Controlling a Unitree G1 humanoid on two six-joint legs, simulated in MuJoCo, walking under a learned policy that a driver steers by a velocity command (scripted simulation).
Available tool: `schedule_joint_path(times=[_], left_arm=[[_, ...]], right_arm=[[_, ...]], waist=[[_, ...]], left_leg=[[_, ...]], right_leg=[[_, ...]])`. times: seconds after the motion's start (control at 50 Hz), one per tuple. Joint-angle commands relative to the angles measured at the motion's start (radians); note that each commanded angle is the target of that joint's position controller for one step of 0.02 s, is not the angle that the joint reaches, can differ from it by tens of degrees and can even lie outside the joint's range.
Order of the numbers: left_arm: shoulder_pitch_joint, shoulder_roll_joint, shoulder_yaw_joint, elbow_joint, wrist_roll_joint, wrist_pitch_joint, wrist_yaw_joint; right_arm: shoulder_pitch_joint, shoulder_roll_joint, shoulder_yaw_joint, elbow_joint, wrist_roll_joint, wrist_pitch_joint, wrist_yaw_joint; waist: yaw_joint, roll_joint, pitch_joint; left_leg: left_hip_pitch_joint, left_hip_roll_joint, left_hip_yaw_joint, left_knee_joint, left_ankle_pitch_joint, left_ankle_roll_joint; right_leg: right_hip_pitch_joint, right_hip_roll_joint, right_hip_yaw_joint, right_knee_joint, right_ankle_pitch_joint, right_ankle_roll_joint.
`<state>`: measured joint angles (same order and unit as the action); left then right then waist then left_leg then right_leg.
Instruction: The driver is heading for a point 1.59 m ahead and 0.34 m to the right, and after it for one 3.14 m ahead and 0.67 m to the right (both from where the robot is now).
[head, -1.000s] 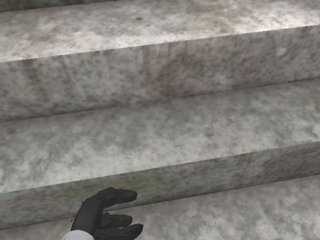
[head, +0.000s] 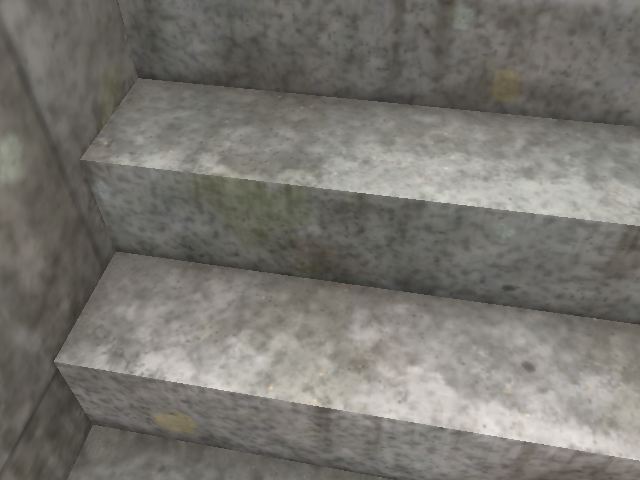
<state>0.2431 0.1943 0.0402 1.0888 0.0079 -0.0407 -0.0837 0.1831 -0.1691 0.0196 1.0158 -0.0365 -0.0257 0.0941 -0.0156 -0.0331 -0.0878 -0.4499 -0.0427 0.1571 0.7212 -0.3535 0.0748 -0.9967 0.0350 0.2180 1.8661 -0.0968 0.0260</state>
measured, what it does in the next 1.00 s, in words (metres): steps on the spot, turning right: right foot, then left foot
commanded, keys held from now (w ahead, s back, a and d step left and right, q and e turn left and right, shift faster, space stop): e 0.60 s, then no key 0.28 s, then q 0.12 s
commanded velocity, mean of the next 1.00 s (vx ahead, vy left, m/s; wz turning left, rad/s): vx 0.00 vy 0.00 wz -0.39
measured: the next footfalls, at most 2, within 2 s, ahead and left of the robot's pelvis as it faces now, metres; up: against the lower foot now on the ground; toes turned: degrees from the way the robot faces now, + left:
right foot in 0.18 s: +0.06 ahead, -0.12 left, +0.00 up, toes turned -8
left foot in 0.64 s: +0.14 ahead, +0.11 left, +0.00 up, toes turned -23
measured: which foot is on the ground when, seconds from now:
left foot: down 0.00-0.26, up 0.28-0.62, down 0.64-1.00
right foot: up 0.00-0.16, down 0.18-0.66, up 0.68-0.92, down 0.94-1.00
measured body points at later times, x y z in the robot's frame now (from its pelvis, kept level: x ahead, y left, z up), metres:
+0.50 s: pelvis +0.06 -0.01 +0.02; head +0.06 -0.03 +0.47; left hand +0.23 +0.19 -0.08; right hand +0.23 -0.30 -0.05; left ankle +0.06 +0.13 -0.55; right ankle +0.02 -0.11 -0.71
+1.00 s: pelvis +0.08 +0.02 +0.01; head +0.10 +0.02 +0.46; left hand +0.31 +0.14 -0.10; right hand +0.12 -0.20 -0.10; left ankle +0.10 +0.13 -0.71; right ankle +0.04 -0.11 -0.71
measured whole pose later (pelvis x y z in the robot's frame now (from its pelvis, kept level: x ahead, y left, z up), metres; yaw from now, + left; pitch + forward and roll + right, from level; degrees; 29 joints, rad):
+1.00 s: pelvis +0.08 +0.02 +0.01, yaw -24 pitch +2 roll +1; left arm 0.12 0.15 0.01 0.76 -0.02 -0.02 -0.02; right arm 0.24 -0.10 0.04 0.70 0.01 -0.05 0.09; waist -0.01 -0.03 -0.02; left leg -0.31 -0.01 0.04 0.64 -0.37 0.01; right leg -0.39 -0.02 0.03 0.66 -0.30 0.02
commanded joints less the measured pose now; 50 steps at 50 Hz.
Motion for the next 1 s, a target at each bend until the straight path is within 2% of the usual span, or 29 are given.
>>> schedule_joint_path(times=[0.02, 0.08, 0.1, 0.14, 0.18, 0.22, 0.28, 0.3, 0.32, 0.34, 0.42, 0.5, 0.56, 0.62, 0.64, 0.66, 0.68, 0.72, 0.76, 0.8, 0.84, 0.86, 0.88, 0.9, 0.92, 0.94, 0.96, 0.98, 1.0], left_arm=[[0.105, 0.125, 0.029, -0.003, 0.049, 0.0, -0.011], [-0.045, 0.079, 0.01, -0.134, 0.048, -0.006, 0.028], [-0.004, 0.04, -0.012, -0.155, 0.058, 0.025, 0.057], [0.017, -0.026, -0.038, -0.209, 0.027, 0.029, 0.092], [0.018, -0.041, -0.04, -0.216, -0.003, -0.01, 0.101], [-0.092, 0.122, -0.004, -0.274, 0.001, -0.021, 0.106], [0.033, 0.154, 0.012, -0.265, 0.036, 0.006, 0.048], [0.171, 0.184, 0.024, -0.248, 0.053, 0.016, 0.05], [0.165, 0.21, 0.036, -0.231, 0.054, 0.012, 0.047], [0.151, 0.197, 0.037, -0.254, 0.064, 0.014, 0.045], [-0.082, 0.063, -0.011, -0.402, 0.037, 0.012, 0.03], [-0.101, 0.119, 0.0, -0.504, 0.034, -0.004, 0.06], [-0.246, 0.185, 0.016, -0.559, 0.031, -0.03, 0.089], [-0.204, 0.167, 0.039, -0.508, -0.002, -0.008, 0.069], [-0.112, 0.15, 0.042, -0.465, -0.001, 0.014, 0.056], [0.002, 0.103, 0.044, -0.456, 0.007, 0.036, 0.054], [0.04, 0.067, 0.03, -0.438, 0.004, 0.035, 0.045], [-0.073, 0.143, 0.058, -0.447, 0.002, 0.033, 0.066], [-0.206, 0.175, 0.078, -0.481, -0.006, 0.011, 0.106], [-0.281, 0.123, 0.05, -0.507, -0.013, -0.007, 0.141], [-0.185, 0.061, 0.028, -0.443, -0.007, -0.053, 0.121], [-0.152, 0.036, 0.018, -0.423, -0.001, -0.055, 0.098], [-0.124, 0.019, 0.005, -0.414, -0.012, -0.038, 0.073], [-0.182, 0.004, -0.009, -0.389, -0.017, -0.011, 0.053], [-0.16, 0.027, -0.01, -0.354, -0.008, -0.002, 0.027], [-0.03, 0.015, -0.003, -0.405, -0.048, 0.046, 0.058], [-0.085, 0.087, 0.001, -0.414, -0.027, 0.043, 0.079], [-0.355, 0.155, 0.0, -0.474, -0.047, -0.014, 0.061], [-0.347, 0.053, -0.023, -0.479, -0.028, -0.017, 0.05]], right_arm=[[-0.397, -0.156, -0.041, -0.248, 0.015, -0.071, -0.019], [-0.25, -0.199, -0.082, -0.212, 0.008, -0.063, -0.037], [-0.235, -0.195, -0.082, -0.21, -0.006, -0.073, -0.028], [-0.209, -0.144, -0.072, -0.188, -0.01, -0.084, -0.025], [-0.205, -0.129, -0.074, -0.187, -0.009, -0.045, -0.022], [-0.254, -0.082, -0.072, -0.307, -0.01, -0.039, -0.035], [-0.439, -0.144, -0.094, -0.387, 0.004, -0.042, -0.07], [-0.515, -0.117, -0.082, -0.405, -0.021, -0.041, -0.07], [-0.492, -0.065, -0.064, -0.401, -0.02, -0.045, -0.065], [-0.432, -0.083, -0.068, -0.387, -0.016, -0.047, -0.071], [-0.277, -0.136, -0.072, -0.382, -0.007, -0.054, -0.107], [-0.19, -0.12, -0.045, -0.393, -0.019, -0.047, -0.085], [-0.051, -0.116, -0.059, -0.385, -0.018, -0.023, -0.069], [0.073, -0.095, -0.056, -0.339, 0.035, -0.028, -0.089], [0.041, -0.124, -0.063, -0.349, 0.035, -0.036, -0.098], [0.007, -0.213, -0.083, -0.373, 0.024, -0.054, -0.098], [-0.074, -0.203, -0.067, -0.411, 0.029, -0.06, -0.071], [-0.078, -0.172, -0.068, -0.465, 0.034, -0.068, -0.036], [-0.023, -0.177, -0.067, -0.463, 0.031, -0.069, -0.033], [0.016, -0.064, -0.006, -0.422, 0.02, -0.026, -0.029], [-0.037, 0.056, 0.053, -0.443, 0.08, -0.034, 0.015], [-0.074, 0.022, 0.048, -0.445, 0.11, -0.037, 0.025], [-0.086, -0.103, 0.001, -0.419, 0.13, -0.016, 0.035], [0.072, -0.194, -0.051, -0.346, 0.109, 0.012, 0.053], [0.145, -0.141, -0.043, -0.297, 0.071, 0.007, 0.081], [0.039, -0.127, -0.056, -0.412, 0.056, -0.039, -0.085], [0.027, -0.087, -0.042, -0.426, 0.059, -0.05, -0.124], [0.089, 0.051, 0.024, -0.391, 0.018, -0.052, 0.003], [0.077, 0.013, 0.003, -0.37, 0.015, -0.046, 0.038]], waist=[[0.126, 0.025, -0.009], [0.01, 0.15, 0.036], [0.013, 0.188, 0.035], [0.005, 0.12, 0.021], [-0.008, 0.048, 0.005], [-0.082, -0.101, -0.058], [0.095, -0.138, -0.024], [0.21, -0.103, -0.048], [0.174, -0.063, -0.063], [0.157, -0.025, -0.082], [0.046, 0.024, -0.092], [0.073, -0.013, -0.139], [-0.029, -0.077, -0.069], [-0.024, -0.092, -0.083], [0.029, -0.078, -0.093], [0.119, 0.052, -0.174], [0.159, 0.179, -0.175], [0.059, 0.233, -0.126], [0.004, 0.157, -0.049], [0.002, 0.101, -0.035], [0.049, 0.074, -0.007], [0.084, 0.042, 0.0], [0.124, 0.02, 0.024], [0.039, 0.082, 0.072], [0.013, 0.178, 0.034], [0.071, 0.309, -0.083], [0.029, 0.184, -0.062], [-0.044, -0.135, -0.053], [-0.014, -0.016, 0.004]], left_leg=[[-0.161, 0.156, -0.034, -0.323, 0.137, 0.03], [0.171, 0.285, -0.147, -0.308, 0.164, 0.137], [0.277, 0.375, -0.221, -0.302, 0.418, 0.21], [0.426, 0.459, -0.245, -0.248, 0.788, 0.259], [0.482, 0.358, -0.143, -0.135, 0.652, 0.168], [0.337, 0.095, 0.041, -0.043, 0.241, -0.006], [-0.117, 0.012, 0.001, 0.082, 0.067, -0.033], [-0.299, 0.0, -0.129, 0.33, -0.09, -0.054], [-0.45, -0.003, -0.228, 0.588, -0.101, -0.053], [-0.514, -0.016, -0.286, 0.778, -0.084, -0.046], [-0.517, 0.035, -0.269, 0.944, -0.065, -0.074], [-0.343, 0.046, -0.204, 0.72, -0.041, -0.155], [0.054, 0.042, -0.152, 0.324, 0.033, -0.153], [0.079, 0.013, -0.147, -0.24, 0.261, -0.142], [0.12, 0.034, -0.156, -0.281, 0.376, -0.107], [0.253, 0.167, -0.325, -0.193, 0.785, 0.038], [0.35, 0.305, -0.497, -0.174, 0.882, 0.199], [0.249, 0.401, -0.673, -0.251, 0.69, 0.308], [0.193, 0.374, -0.607, -0.276, 0.615, 0.278], [0.233, 0.278, -0.481, -0.242, 0.534, 0.23], [0.309, 0.23, -0.408, -0.226, 0.368, 0.119], [0.294, 0.205, -0.355, -0.224, 0.282, 0.06], [0.181, 0.126, -0.264, -0.222, 0.189, 0.018], [0.114, 0.109, -0.279, -0.275, 0.046, 0.033], [0.044, 0.149, -0.334, -0.313, 0.004, 0.008], [0.141, 0.202, -0.32, -0.311, 0.405, 0.048], [0.149, 0.157, -0.277, -0.242, 0.465, 0.022], [0.217, 0.134, -0.253, -0.196, 0.225, -0.023], [0.217, 0.107, -0.228, -0.172, 0.127, -0.044]], right_leg=[[0.429, -0.085, -0.172, -0.371, -0.061, 0.1], [0.386, -0.099, -0.221, -0.785, -0.326, 0.111], [0.363, -0.125, -0.19, -0.87, -0.331, 0.091], [0.374, -0.117, -0.214, -1.056, -0.334, 0.048], [0.46, -0.033, -0.258, -1.358, -0.109, -0.042], [0.577, -0.085, -0.058, -1.306, 0.281, -0.262], [0.855, -0.199, 0.215, -1.429, 0.143, -0.37], [0.972, -0.22, 0.343, -1.478, 0.109, -0.372], [1.03, -0.255, 0.368, -1.445, 0.183, -0.371], [1.02, -0.258, 0.367, -1.439, 0.223, -0.385], [0.807, -0.221, 0.202, -1.436, 0.225, -0.359], [0.703, -0.18, 0.116, -1.421, 0.338, -0.312], [0.489, -0.134, 0.084, -1.422, 0.495, -0.288], [0.754, -0.164, 0.171, -1.324, 0.408, -0.316], [0.792, -0.152, 0.173, -1.272, 0.327, -0.288], [0.713, -0.041, 0.067, -1.139, 0.109, -0.158], [0.517, 0.04, -0.018, -1.014, -0.253, -0.03], [0.361, 0.037, -0.06, -0.558, -0.521, 0.077], [0.223, 0.046, -0.03, -0.186, -0.483, 0.086], [0.125, 0.073, 0.002, -0.227, -0.342, 0.041], [0.146, -0.021, 0.004, -0.636, -0.421, 0.104], [0.246, -0.069, -0.085, -0.932, -0.527, 0.15], [0.471, -0.068, -0.229, -1.302, -0.423, 0.153], [0.607, -0.028, -0.294, -1.448, -0.294, 0.149], [0.783, -0.026, -0.249, -1.235, -0.122, 0.096], [0.842, -0.09, -0.167, -1.36, -0.002, -0.01], [0.821, -0.141, -0.099, -1.351, 0.224, -0.036], [0.67, -0.087, -0.15, -1.319, -0.029, -0.1], [0.602, -0.133, -0.117, -1.361, -0.069, -0.122]])
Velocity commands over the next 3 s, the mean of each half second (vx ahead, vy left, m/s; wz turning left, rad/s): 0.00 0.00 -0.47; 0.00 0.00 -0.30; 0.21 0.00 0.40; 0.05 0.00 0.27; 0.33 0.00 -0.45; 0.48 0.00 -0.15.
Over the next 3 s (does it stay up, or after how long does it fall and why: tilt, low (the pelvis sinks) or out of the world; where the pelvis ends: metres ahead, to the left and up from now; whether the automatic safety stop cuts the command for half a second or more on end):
stays up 0.60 -0.22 0.47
